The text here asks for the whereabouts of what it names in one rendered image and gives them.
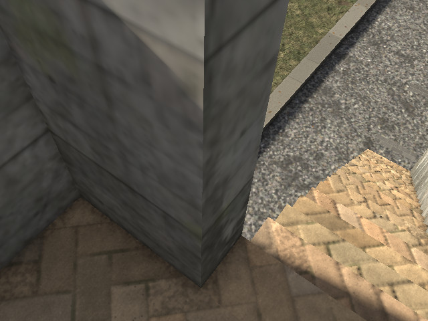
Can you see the stairs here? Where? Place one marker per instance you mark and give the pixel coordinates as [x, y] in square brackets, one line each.
[359, 236]

